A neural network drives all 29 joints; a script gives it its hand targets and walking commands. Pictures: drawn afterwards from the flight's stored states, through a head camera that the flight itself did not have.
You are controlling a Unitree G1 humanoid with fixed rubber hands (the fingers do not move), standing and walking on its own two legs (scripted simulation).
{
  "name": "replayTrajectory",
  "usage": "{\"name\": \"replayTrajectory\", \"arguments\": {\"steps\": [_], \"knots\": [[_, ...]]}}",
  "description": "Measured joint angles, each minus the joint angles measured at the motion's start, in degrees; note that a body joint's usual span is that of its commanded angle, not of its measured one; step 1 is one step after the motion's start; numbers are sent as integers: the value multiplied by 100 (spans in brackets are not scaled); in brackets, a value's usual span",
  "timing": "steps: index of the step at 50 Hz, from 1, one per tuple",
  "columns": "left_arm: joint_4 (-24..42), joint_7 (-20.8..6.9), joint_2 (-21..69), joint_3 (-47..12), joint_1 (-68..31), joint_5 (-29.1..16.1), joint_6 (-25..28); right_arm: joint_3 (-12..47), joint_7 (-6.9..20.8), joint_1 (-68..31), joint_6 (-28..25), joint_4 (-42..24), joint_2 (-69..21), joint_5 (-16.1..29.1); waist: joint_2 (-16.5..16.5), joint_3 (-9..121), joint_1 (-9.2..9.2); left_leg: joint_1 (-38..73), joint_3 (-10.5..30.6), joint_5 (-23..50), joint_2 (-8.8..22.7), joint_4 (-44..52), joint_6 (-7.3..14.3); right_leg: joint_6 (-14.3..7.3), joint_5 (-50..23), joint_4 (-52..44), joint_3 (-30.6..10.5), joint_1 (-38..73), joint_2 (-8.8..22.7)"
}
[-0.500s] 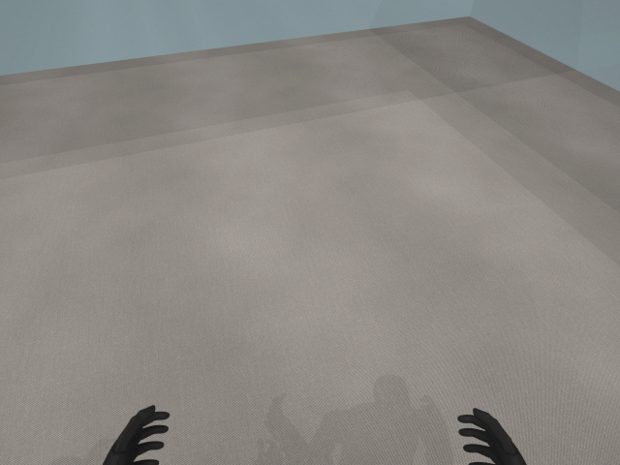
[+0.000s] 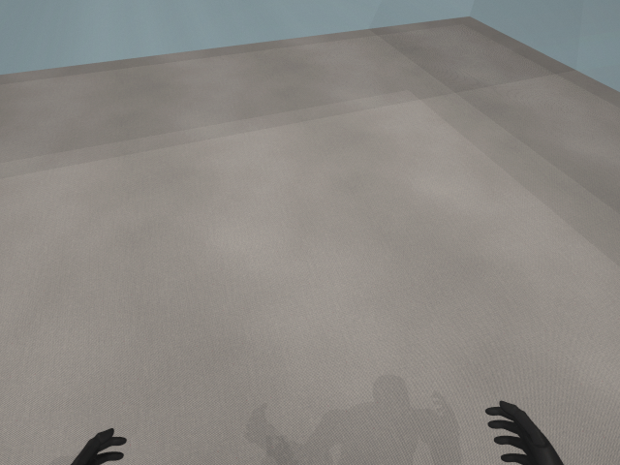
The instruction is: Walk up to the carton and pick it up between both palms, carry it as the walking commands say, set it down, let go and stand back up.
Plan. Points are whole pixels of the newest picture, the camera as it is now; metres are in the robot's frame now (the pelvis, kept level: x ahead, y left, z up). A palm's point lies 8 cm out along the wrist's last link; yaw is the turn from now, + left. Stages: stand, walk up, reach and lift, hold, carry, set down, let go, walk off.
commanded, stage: stand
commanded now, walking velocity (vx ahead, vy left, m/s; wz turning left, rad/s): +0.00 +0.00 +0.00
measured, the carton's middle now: out of the picture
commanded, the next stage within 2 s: walk up in 1.88 s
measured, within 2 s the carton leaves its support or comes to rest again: neither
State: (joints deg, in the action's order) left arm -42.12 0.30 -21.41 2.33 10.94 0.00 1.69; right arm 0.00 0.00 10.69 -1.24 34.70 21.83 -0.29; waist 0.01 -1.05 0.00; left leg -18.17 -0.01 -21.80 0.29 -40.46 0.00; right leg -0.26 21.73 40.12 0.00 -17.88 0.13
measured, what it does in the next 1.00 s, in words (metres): stands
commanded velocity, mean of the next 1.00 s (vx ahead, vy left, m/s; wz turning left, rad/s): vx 0.00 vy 0.00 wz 0.00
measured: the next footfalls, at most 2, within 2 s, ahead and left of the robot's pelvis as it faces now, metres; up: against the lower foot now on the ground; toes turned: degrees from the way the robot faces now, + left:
none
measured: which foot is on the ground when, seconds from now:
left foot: down 0.00-1.00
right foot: down 0.00-1.00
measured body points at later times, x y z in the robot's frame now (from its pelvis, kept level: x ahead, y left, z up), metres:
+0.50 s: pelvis +0.00 +0.00 +0.00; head +0.00 +0.00 +0.45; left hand +0.12 +0.31 -0.10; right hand +0.16 -0.30 -0.07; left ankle +0.00 +0.12 -0.72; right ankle +0.00 -0.12 -0.72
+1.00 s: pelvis -0.02 +0.00 +0.00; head -0.02 +0.00 +0.45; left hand +0.09 +0.31 -0.10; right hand +0.13 -0.30 -0.08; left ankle +0.00 +0.12 -0.72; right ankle +0.00 -0.12 -0.72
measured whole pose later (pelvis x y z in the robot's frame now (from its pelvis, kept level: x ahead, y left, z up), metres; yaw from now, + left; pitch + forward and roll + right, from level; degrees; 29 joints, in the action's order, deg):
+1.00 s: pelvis -0.02 +0.00 +0.00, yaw +0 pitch -2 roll +0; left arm -51.3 0.2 -21.8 2.3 10.4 0.0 1.8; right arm 0.0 0.0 9.8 -1.5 42.4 23.2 -0.3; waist 0.0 -1.0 0.0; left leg -18.2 0.0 -19.9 0.3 -39.8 0.0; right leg -0.3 19.9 39.4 0.0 -17.9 0.1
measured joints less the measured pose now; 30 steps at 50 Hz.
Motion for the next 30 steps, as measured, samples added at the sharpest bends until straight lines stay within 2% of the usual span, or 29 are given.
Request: {"name": "replayTrajectory", "arguments": {"steps": [30], "knots": [[-591, -8, -5, 0, -43, 0, 6, 0, 0, -99, -24, 411, 127, 0, 0, 0, 0, 0, 0, 43, 1, 0, 0, 0, -41, 0, 0, 0, 0]]}}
